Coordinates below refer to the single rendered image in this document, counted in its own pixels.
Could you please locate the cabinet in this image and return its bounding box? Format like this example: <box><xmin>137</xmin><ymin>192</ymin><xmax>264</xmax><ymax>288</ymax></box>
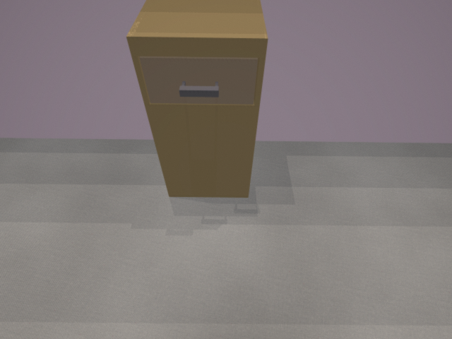
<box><xmin>126</xmin><ymin>0</ymin><xmax>268</xmax><ymax>198</ymax></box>

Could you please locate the drawer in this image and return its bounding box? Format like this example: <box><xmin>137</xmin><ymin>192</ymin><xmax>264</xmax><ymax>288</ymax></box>
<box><xmin>140</xmin><ymin>56</ymin><xmax>258</xmax><ymax>105</ymax></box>

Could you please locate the handle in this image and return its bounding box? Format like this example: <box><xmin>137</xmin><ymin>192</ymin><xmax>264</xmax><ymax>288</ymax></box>
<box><xmin>179</xmin><ymin>81</ymin><xmax>219</xmax><ymax>97</ymax></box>

